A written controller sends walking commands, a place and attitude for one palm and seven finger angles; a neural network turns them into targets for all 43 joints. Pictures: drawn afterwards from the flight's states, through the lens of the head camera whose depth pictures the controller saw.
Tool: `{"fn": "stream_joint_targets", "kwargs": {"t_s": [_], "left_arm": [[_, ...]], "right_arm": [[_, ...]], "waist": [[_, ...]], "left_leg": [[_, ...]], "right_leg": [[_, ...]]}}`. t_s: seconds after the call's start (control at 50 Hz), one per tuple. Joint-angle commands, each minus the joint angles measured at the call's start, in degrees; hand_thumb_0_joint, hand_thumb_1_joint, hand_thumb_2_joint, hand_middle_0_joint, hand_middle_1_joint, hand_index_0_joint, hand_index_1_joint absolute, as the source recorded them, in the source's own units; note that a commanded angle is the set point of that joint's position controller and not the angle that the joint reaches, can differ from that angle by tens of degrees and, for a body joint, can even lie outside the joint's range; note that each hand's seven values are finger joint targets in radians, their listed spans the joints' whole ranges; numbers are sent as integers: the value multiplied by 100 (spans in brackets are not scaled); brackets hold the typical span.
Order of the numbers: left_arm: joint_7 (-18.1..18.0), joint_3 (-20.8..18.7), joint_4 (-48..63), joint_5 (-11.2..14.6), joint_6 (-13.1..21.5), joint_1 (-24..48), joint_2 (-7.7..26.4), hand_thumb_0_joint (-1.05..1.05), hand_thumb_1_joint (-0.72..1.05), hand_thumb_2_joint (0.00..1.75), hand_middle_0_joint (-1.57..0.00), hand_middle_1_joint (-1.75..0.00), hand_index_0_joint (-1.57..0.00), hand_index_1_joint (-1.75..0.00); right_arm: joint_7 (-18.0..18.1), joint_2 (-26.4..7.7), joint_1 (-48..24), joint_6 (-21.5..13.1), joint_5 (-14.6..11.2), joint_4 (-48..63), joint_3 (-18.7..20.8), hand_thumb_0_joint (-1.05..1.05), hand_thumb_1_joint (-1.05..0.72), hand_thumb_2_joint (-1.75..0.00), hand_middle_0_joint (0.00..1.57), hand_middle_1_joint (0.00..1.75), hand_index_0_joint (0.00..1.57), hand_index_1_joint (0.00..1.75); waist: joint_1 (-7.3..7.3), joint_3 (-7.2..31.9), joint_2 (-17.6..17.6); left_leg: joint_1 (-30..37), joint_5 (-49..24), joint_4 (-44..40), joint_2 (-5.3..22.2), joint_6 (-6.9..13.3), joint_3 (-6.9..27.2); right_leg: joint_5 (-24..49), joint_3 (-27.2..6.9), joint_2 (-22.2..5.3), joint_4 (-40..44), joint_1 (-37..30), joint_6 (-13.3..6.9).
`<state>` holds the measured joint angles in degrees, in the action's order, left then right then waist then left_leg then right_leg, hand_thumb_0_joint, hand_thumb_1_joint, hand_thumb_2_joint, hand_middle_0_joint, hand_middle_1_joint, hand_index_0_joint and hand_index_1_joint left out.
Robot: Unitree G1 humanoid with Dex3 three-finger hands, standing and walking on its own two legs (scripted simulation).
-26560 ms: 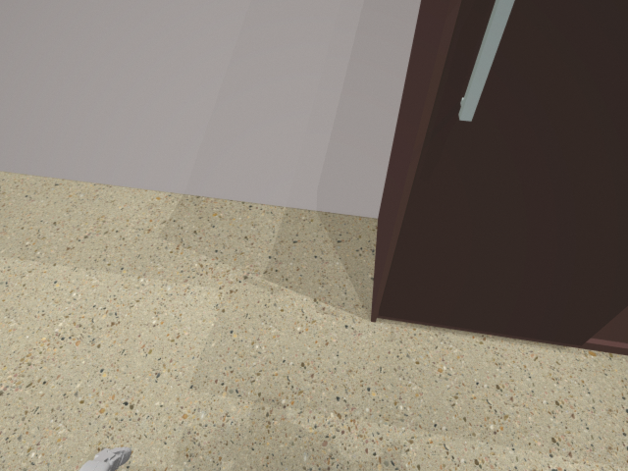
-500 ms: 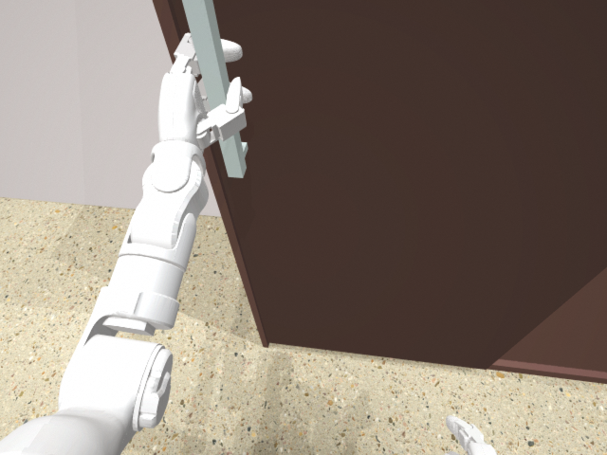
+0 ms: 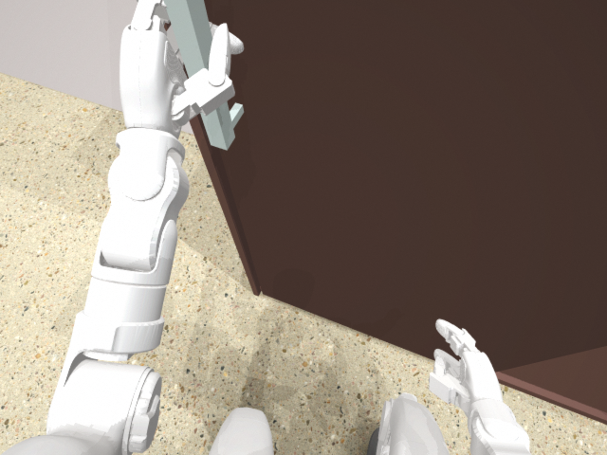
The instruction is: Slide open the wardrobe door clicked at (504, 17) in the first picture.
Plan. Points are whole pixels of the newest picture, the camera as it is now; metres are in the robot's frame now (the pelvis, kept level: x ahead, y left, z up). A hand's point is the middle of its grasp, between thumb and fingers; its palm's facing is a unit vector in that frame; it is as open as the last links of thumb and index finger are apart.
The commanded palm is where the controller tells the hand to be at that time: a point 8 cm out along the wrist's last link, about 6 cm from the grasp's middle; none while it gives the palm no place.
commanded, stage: step sideways, sliding the door along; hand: left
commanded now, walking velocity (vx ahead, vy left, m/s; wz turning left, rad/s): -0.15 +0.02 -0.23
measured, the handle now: out of the picture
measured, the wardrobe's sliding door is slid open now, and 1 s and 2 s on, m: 0.02 0.27 0.43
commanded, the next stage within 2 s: none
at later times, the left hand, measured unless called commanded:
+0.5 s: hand (339, 111) +0.38 +0.08 +0.22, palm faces +0.22 -0.98 +0.01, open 6.9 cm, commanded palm +0.35 +0.04 +0.20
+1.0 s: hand (506, 159) +0.36 -0.06 +0.22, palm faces +0.19 -0.98 -0.01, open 7.0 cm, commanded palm +0.33 -0.07 +0.20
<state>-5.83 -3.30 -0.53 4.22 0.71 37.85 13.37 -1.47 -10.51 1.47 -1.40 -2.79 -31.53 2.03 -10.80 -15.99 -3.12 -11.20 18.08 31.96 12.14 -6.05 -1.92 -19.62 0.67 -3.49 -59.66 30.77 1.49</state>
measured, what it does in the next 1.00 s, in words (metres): steps to the right: right foot, then left foot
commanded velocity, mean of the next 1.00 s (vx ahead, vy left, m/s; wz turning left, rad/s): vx -0.26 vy -0.16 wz -0.21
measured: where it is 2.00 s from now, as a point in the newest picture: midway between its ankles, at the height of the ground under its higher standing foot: outside the picture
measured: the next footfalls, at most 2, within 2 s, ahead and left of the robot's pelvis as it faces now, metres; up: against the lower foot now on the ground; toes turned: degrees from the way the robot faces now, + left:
right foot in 0.12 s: +0.14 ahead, -0.20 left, +0.00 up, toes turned -5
left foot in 0.34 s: +0.07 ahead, +0.03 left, +0.00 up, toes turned +11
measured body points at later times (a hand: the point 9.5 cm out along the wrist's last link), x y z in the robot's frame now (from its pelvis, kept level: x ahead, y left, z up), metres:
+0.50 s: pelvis +0.07 -0.07 +0.00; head +0.16 -0.05 +0.44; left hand +0.37 +0.13 +0.22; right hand +0.29 -0.27 -0.10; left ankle +0.03 +0.03 -0.73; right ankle +0.05 -0.22 -0.64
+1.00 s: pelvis +0.04 -0.18 +0.00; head +0.13 -0.20 +0.43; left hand +0.35 -0.01 +0.22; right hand +0.28 -0.39 -0.10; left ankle +0.00 -0.03 -0.67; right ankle +0.12 -0.24 -0.73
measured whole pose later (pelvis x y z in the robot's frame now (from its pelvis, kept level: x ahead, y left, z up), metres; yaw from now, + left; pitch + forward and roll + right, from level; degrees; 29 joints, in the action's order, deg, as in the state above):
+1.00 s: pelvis +0.04 -0.18 +0.00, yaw -4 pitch -1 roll +2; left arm -11.5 -3.1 27.6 2.4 4.2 8.0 4.4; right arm -2.0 -12.5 1.3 -6.5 -2.0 -31.0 0.2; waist -4.8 -12.8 -1.9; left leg -21.4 36.0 58.3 1.3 -2.3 -0.4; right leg -9.3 6.5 0.5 -31.4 21.9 -5.8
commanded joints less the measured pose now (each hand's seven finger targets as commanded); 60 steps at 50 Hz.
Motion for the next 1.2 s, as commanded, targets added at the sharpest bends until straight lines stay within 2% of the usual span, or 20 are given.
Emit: {"fn": "stream_joint_targets", "kwargs": {"t_s": [0.0,0.08,0.14,0.18,0.26,0.28,0.32,0.34,0.4,0.52,0.74,0.82,0.86,0.9,0.92,1.06,1.08,1.12,1.14,1.18], "left_arm": [[469,1429,2374,37,798,2539,-624,0,90,90,-45,-140,-45,-140],[371,1164,2709,-3,795,1942,-302,0,90,90,-45,-140,-45,-140],[214,708,2947,-148,669,1043,361,0,90,90,-45,-140,-45,-140],[197,846,3802,-59,783,962,154,0,90,90,-45,-140,-45,-140],[52,1332,4433,-63,1122,562,-560,0,90,90,-45,-140,-45,-140],[54,1486,4569,-81,1200,509,-654,0,90,90,-45,-140,-45,-140],[139,2042,4894,-50,1311,249,-1011,0,90,90,-45,-140,-45,-140],[217,2298,4595,-166,1340,62,-1328,0,90,90,-45,-140,-45,-140],[274,2366,4971,-277,1367,536,-1261,0,90,90,-45,-140,-45,-140],[298,2230,4859,-369,1113,-475,-1132,0,90,90,-45,-140,-45,-140],[252,1893,4886,-249,1069,-1184,-790,0,90,90,-45,-140,-45,-140],[213,1702,4944,-304,1090,-1289,-583,0,90,90,-45,-140,-45,-140],[126,1357,4668,-296,1010,-1995,-274,0,90,90,-45,-140,-45,-140],[122,1599,5011,-211,1183,-1915,-469,0,90,90,-45,-140,-45,-140],[114,1698,5329,-242,1268,-1607,-660,0,90,90,-45,-140,-45,-140],[49,1132,4716,-378,1666,-1126,-195,0,90,90,-45,-140,-45,-140],[65,1041,4612,-337,1674,-895,-39,0,90,90,-45,-140,-45,-140],[173,919,4380,-218,1629,-585,89,0,90,90,-45,-140,-45,-140],[217,822,3908,-324,1562,-411,40,0,90,90,-45,-140,-45,-140],[252,656,4016,-284,1407,243,53,0,90,90,-45,-140,-45,-140]], "right_arm": [[117,-815,90,-484,-12,866,244,0,-90,-90,20,30,20,30],[144,-689,92,-770,-113,903,109,0,-90,-90,20,30,20,30],[352,-371,-146,-838,31,797,-24,0,-90,-90,20,30,20,30],[394,-509,51,-811,-7,705,106,0,-90,-90,20,30,20,30],[338,-480,-150,-877,-6,581,12,0,-90,-90,20,30,20,30],[306,-554,-158,-815,28,630,76,0,-90,-90,20,30,20,30],[195,-875,-263,-777,35,1019,296,0,-90,-90,20,30,20,30],[32,-806,21,-805,-25,1072,325,0,-90,-90,20,30,20,30],[-53,-752,101,-966,27,1032,216,0,-90,-90,20,30,20,30],[-145,-816,245,-855,137,1146,134,0,-90,-90,20,30,20,30],[-87,-497,-38,-799,186,1198,-107,0,-90,-90,20,30,20,30],[-28,-396,-259,-780,22,1190,-165,0,-90,-90,20,30,20,30],[56,-340,-195,-856,62,1216,-144,0,-90,-90,20,30,20,30],[22,-370,-193,-845,30,1073,-54,0,-90,-90,20,30,20,30],[-24,-249,-115,-849,75,903,-137,0,-90,-90,20,30,20,30],[44,-331,-11,-409,179,792,-2,0,-90,-90,20,30,20,30],[85,-396,51,-375,186,806,58,0,-90,-90,20,30,20,30],[123,-782,-138,-341,203,1049,245,0,-90,-90,20,30,20,30],[87,-704,-180,-377,267,978,211,0,-90,-90,20,30,20,30],[101,-639,-258,-385,309,822,121,0,-90,-90,20,30,20,30]], "waist": [[1342,3266,-1842],[1185,3262,-1159],[1015,3250,1557],[977,3332,2216],[1330,3684,1486],[1367,3803,1128],[1107,3981,-926],[1092,4273,-675],[1313,3618,-527],[1166,2985,-1019],[1209,2856,-1322],[1110,2879,50],[820,3016,1872],[854,3147,1631],[1023,3316,1092],[1225,4067,760],[1318,4066,588],[1198,3641,-1344],[1120,3502,-704],[1200,3067,-774]], "left_leg": [[2315,-5113,-27,712,982,-615],[1666,-4323,1263,324,940,-644],[-1268,2269,3329,-1147,387,-55],[-1356,2136,3735,-952,465,453],[-432,510,419,-925,473,72],[572,-1066,-407,-741,467,-146],[2819,-5944,-490,1348,1265,1357],[2807,-6510,-68,1498,1658,1185],[2348,-5849,-182,1187,1334,331],[2743,-6474,-369,924,882,-405],[2485,-6261,145,1206,940,-667],[665,-2601,1451,475,699,-675],[-847,2456,3141,-1133,376,-126],[-1045,2209,3508,-1058,446,651],[-1353,2021,3195,-927,406,654],[445,71,-138,-854,394,-245],[1281,-813,-562,-471,520,-96],[2425,-4639,-1114,2111,1618,2281],[2087,-5274,-885,2357,1902,2171],[1343,-4498,-830,2151,1713,1444]], "right_leg": [[329,604,263,1296,-454,90],[2113,796,409,3028,-2055,93],[8506,-1542,-1755,2931,-3532,-654],[7518,-1692,-1745,2697,-3461,-851],[6494,-768,-1234,1980,-3254,-771],[5489,-480,-961,1606,-2675,-554],[-479,-60,-156,227,-56,-58],[-1417,-284,-65,-683,52,-159],[-1038,-170,-22,-1409,525,-96],[-494,470,182,-620,784,41],[639,501,289,2058,-541,22],[4039,175,-187,3139,-2413,-73],[7793,-1780,-1499,3477,-2650,-818],[6609,-1766,-1515,3506,-2880,-618],[6661,-1715,-1521,3281,-3406,-1000],[5155,-809,-975,2921,-2876,-876],[4424,-649,-812,2612,-2063,-703],[-362,-108,147,875,331,-100],[-851,-598,339,-317,418,-205],[-567,-830,114,-1015,585,-123]]}}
